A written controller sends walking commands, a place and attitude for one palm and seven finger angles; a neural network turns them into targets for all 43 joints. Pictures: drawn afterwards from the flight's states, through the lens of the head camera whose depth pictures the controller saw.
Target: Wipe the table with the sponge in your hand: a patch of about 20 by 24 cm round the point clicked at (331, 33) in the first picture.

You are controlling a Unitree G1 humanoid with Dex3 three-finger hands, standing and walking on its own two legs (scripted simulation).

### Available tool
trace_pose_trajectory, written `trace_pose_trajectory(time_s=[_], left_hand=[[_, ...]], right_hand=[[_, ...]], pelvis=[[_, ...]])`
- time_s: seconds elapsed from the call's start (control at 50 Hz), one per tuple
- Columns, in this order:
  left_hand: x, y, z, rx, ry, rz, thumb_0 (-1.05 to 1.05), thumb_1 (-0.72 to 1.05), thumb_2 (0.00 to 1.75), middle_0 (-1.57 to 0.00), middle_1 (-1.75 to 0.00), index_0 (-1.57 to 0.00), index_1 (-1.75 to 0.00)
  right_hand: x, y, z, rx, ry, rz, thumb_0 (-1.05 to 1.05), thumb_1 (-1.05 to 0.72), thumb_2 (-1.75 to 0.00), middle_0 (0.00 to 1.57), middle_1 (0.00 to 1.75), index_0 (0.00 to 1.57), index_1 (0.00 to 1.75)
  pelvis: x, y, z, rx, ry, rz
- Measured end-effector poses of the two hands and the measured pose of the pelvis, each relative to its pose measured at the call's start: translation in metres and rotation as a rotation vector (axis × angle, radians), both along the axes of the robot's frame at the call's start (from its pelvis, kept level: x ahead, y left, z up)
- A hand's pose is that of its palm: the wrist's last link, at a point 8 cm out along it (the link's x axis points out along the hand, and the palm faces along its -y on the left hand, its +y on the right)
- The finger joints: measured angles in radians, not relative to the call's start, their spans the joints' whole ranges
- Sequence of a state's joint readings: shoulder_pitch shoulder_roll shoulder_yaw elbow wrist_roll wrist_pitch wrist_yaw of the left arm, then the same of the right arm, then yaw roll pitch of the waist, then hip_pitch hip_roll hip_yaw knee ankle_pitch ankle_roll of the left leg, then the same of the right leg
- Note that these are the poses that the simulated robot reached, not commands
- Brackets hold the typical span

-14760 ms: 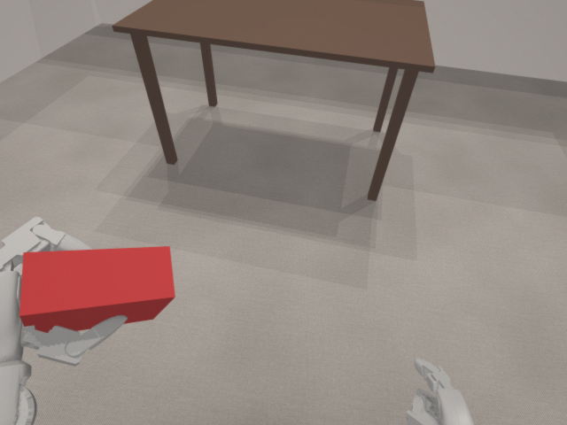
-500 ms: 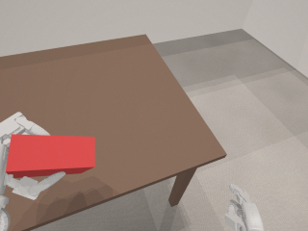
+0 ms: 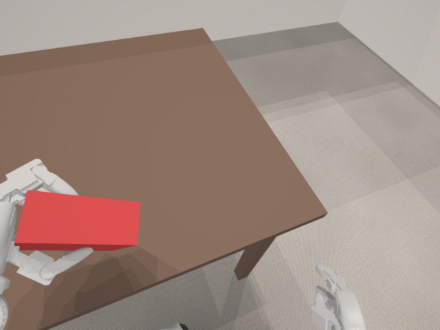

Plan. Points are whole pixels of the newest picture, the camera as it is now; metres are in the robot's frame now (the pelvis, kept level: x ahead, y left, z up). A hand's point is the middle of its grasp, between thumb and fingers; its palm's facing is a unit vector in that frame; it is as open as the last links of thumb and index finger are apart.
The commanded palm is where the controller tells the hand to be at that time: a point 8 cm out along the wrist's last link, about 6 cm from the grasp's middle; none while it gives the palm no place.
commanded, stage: come to a stop and stand still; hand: left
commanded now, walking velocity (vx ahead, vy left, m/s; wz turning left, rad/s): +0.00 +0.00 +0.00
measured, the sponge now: (94, 227) +0.23 +0.20 +0.11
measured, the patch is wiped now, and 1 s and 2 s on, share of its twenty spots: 0.00 0.00 0.00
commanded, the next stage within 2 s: look again from close up in 0.24 s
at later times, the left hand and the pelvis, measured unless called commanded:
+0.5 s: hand (34, 214) +0.22 +0.25 +0.16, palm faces +0.35 -0.84 -0.42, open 9.8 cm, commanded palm +0.16 +0.28 +0.18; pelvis +0.01 +0.00 +0.00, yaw +1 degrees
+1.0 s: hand (29, 226) +0.21 +0.25 +0.15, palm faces +0.31 -0.74 -0.60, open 9.8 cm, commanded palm +0.16 +0.28 +0.18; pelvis -0.01 -0.02 -0.01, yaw +2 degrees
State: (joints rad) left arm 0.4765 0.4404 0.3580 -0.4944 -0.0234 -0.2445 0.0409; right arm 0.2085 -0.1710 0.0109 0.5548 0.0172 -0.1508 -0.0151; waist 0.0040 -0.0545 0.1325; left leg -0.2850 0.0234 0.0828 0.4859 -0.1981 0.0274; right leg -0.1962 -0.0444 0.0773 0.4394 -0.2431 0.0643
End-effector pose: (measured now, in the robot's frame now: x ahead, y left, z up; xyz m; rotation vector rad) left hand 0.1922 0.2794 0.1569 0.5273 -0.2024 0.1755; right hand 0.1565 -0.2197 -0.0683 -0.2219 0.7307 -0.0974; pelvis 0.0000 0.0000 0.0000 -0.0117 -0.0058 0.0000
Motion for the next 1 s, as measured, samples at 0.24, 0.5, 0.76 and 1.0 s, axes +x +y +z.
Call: trace_pose_trajectory(time_s=[0.24,0.5,0.76,1.0], left_hand=[[-0.008,0.015,0.026,-0.028,-0.164,0.117,-0.01,-0.48,1.02,-0.77,-1.35,-0.77,-1.35],[-0.006,0.010,0.015,-0.035,-0.091,0.107,-0.01,-0.48,1.02,-0.77,-1.35,-0.77,-1.35],[-0.006,0.009,0.017,-0.013,-0.077,0.116,-0.01,-0.48,1.02,-0.77,-1.35,-0.77,-1.34],[-0.019,0.005,0.026,0.109,0.128,0.205,-0.01,-0.48,1.02,-0.77,-1.35,-0.77,-1.35]], right_hand=[[0.026,0.010,0.004,-0.010,-0.033,0.078,0.02,-0.91,-0.90,0.21,0.30,0.21,0.30],[0.035,0.005,0.014,-0.015,-0.075,0.069,0.01,-0.91,-0.90,0.21,0.30,0.21,0.30],[0.015,-0.006,0.003,-0.018,-0.020,0.025,0.02,-0.91,-0.90,0.21,0.30,0.21,0.30],[0.029,-0.018,-0.005,0.036,-0.096,0.114,0.02,-0.91,-0.90,0.21,0.30,0.21,0.30]], pelvis=[[0.007,0.003,0.001,-0.012,0.003,0.016],[0.005,-0.003,0.002,-0.016,0.005,0.019],[0.004,-0.006,0.002,-0.013,-0.004,0.024],[-0.007,-0.025,-0.005,0.014,-0.036,0.043]])
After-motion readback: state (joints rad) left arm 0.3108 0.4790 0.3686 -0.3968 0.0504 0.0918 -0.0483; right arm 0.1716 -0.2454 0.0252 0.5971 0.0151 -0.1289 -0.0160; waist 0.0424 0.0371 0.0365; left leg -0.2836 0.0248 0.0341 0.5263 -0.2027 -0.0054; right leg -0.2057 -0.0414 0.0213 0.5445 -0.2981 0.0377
